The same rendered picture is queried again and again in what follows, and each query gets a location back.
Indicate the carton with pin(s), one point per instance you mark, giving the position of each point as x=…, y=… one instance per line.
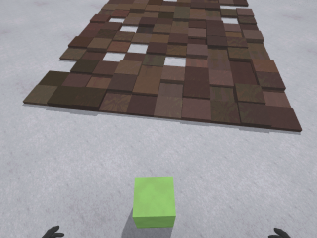
x=154, y=202

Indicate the left robot hand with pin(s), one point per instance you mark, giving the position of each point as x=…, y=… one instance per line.
x=51, y=233

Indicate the right robot hand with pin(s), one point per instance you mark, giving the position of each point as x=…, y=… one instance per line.
x=280, y=232

